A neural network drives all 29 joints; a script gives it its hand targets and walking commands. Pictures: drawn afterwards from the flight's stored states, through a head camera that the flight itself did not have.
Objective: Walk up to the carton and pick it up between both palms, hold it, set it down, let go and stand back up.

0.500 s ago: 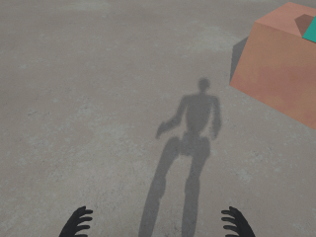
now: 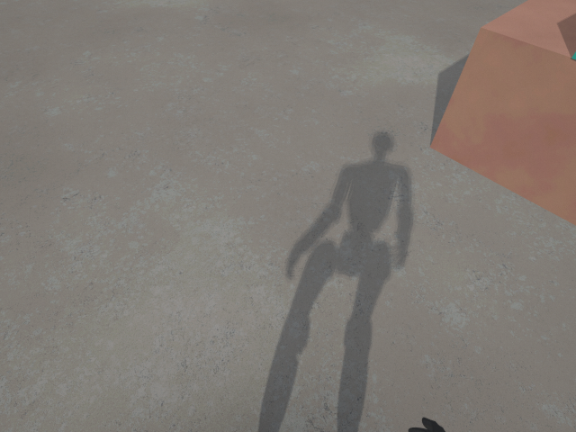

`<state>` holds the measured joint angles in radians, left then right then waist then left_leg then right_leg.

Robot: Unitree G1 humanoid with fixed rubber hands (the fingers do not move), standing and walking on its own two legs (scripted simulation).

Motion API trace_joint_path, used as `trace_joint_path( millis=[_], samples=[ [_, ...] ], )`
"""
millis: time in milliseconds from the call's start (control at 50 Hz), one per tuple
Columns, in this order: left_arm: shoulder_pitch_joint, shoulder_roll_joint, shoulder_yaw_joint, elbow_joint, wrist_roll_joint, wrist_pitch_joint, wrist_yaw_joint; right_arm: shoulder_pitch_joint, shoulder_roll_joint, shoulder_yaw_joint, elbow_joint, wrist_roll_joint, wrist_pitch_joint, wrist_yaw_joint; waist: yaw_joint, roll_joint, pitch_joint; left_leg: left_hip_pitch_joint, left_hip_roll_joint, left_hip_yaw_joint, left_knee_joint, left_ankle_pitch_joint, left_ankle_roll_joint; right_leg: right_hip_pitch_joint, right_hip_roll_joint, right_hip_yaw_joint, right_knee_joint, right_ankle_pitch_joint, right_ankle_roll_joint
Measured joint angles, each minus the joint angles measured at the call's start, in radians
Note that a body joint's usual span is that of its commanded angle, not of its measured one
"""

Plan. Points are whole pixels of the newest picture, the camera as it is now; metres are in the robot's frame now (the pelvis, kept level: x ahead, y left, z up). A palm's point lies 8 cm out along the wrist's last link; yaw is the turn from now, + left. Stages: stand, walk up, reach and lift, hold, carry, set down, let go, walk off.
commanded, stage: stand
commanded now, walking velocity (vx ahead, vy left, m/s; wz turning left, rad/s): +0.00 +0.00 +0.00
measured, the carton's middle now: out of the picture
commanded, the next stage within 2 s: walk up in 1.58 s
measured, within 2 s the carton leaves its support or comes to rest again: neither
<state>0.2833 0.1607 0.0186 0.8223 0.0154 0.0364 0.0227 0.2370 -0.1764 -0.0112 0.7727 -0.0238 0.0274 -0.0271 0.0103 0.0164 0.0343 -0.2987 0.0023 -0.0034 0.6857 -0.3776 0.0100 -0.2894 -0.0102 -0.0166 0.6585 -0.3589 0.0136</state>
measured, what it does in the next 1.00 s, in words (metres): stands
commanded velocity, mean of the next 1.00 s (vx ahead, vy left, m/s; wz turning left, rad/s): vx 0.00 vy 0.00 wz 0.00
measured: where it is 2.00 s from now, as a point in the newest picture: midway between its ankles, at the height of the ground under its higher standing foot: outside the picture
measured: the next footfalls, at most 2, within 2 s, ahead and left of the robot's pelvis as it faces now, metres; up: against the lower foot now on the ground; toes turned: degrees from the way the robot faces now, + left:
none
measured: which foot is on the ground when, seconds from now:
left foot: down 0.00-1.00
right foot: down 0.00-1.00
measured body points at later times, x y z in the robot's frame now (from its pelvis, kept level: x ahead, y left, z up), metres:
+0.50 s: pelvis +0.01 -0.01 +0.01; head +0.03 -0.02 +0.46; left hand +0.04 +0.21 -0.14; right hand +0.05 -0.24 -0.14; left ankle -0.01 +0.11 -0.72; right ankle +0.00 -0.13 -0.72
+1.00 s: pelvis +0.01 -0.01 +0.02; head +0.02 -0.02 +0.47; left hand +0.00 +0.19 -0.15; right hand +0.00 -0.21 -0.15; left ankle -0.01 +0.11 -0.72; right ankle +0.00 -0.13 -0.72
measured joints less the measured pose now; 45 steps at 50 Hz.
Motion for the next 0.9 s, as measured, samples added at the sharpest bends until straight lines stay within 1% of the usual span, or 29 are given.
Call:
trace_joint_path(
  millis=[140, 200, 260, 360, 600, 800, 900],
  samples=[
    [0.0, 0.0, 0.001, 0.044, 0.004, -0.011, -0.004, -0.002, 0.005, -0.01, 0.041, 0.006, -0.01, 0.009, -0.01, -0.014, 0.015, 0.013, -0.001, -0.003, -0.053, 0.031, -0.007, 0.007, 0.0, -0.002, -0.038, 0.021, -0.009],
    [0.008, -0.003, 0.001, 0.061, 0.002, -0.02, -0.004, 0.002, 0.009, -0.013, 0.07, 0.007, -0.014, 0.007, -0.006, -0.015, 0.015, 0.028, 0.003, 0.0, -0.072, 0.036, -0.01, 0.018, 0.004, 0.001, -0.053, 0.026, -0.012],
    [0.011, -0.004, 0.004, 0.081, 0.001, -0.024, 0.0, 0.005, 0.017, -0.014, 0.097, 0.01, -0.019, 0.002, -0.01, -0.017, 0.015, 0.046, 0.004, -0.001, -0.086, 0.038, -0.013, 0.035, 0.004, 0.0, -0.063, 0.027, -0.014],
    [0.007, -0.011, 0.009, 0.107, -0.002, -0.022, 0.002, 0.01, 0.023, -0.014, 0.14, 0.009, -0.017, 0.0, -0.009, -0.014, 0.009, 0.066, 0.007, -0.003, -0.1, 0.041, -0.017, 0.054, 0.007, -0.003, -0.076, 0.027, -0.018],
    [-0.001, -0.029, 0.013, 0.186, 0.001, -0.037, 0.009, 0.021, 0.033, -0.02, 0.248, 0.012, -0.019, -0.011, -0.021, -0.006, 0.026, 0.104, 0.012, -0.004, -0.157, 0.065, -0.022, 0.092, 0.012, -0.003, -0.132, 0.052, -0.022],
    [-0.004, -0.033, 0.014, 0.24, -0.003, -0.031, 0.017, 0.038, 0.053, -0.014, 0.326, 0.011, -0.024, -0.013, -0.019, -0.023, 0.014, 0.14, 0.011, 0.0, -0.187, 0.073, -0.023, 0.125, 0.011, -0.001, -0.157, 0.058, -0.022],
    [-0.001, -0.05, 0.011, 0.267, -0.003, -0.027, 0.018, 0.047, 0.065, -0.008, 0.349, 0.011, -0.022, -0.017, -0.015, -0.013, 0.017, 0.146, 0.008, -0.002, -0.191, 0.076, -0.02, 0.132, 0.007, -0.003, -0.161, 0.059, -0.019]
  ],
)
